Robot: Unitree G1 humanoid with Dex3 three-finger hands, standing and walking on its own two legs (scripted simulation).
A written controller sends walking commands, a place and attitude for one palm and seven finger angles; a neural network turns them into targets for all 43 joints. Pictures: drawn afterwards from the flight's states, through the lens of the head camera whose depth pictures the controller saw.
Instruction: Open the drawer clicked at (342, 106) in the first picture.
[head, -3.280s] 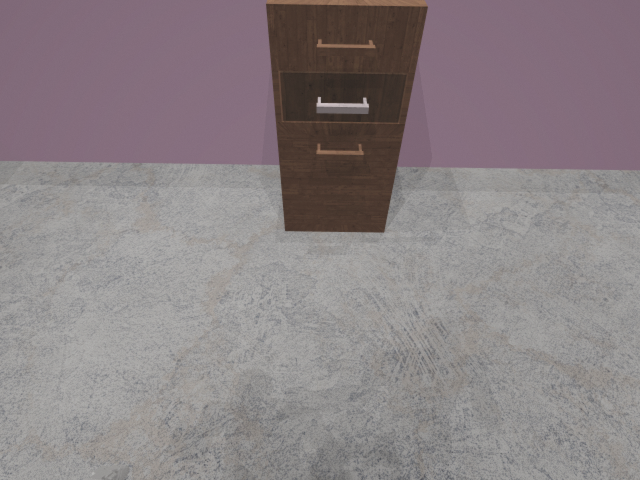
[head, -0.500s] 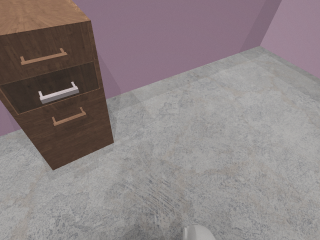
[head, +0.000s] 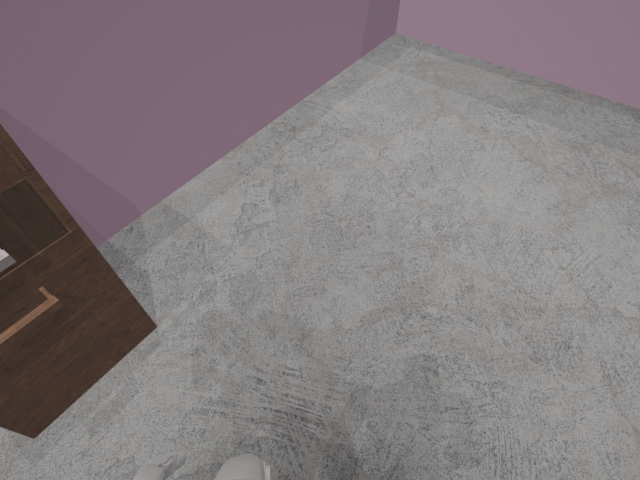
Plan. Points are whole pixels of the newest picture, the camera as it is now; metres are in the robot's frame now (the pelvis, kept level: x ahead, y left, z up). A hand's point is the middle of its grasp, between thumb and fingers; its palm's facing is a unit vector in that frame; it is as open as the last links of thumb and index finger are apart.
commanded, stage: walk to a spot facing it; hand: left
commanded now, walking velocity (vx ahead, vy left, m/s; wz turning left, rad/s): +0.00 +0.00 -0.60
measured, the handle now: out of the picture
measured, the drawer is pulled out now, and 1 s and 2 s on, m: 0.00 0.00 0.00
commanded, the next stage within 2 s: turn to face it in 1.46 s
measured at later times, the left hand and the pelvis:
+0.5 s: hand out of the picture +0.11 +0.24 -0.16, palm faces -0.24 -0.95 -0.19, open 7.4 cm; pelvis +0.00 +0.06 +0.01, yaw -18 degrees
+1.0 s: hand (229, 474) +0.15 +0.14 -0.15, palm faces -0.50 -0.84 -0.21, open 7.3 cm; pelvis +0.02 +0.00 +0.01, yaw -33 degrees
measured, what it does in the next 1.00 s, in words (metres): steps on the spot, turning right: left foot, then right foot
